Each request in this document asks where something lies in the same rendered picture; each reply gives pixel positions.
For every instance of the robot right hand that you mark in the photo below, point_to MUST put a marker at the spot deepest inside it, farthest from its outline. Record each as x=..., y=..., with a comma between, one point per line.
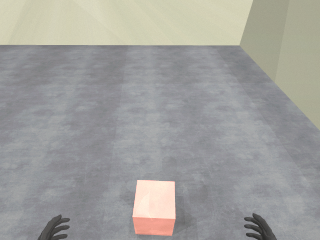
x=262, y=228

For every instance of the carton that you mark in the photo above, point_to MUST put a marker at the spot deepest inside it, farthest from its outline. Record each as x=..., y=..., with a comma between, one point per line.
x=154, y=208

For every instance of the robot left hand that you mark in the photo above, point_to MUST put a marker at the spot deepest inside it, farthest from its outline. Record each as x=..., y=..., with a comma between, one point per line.
x=50, y=230

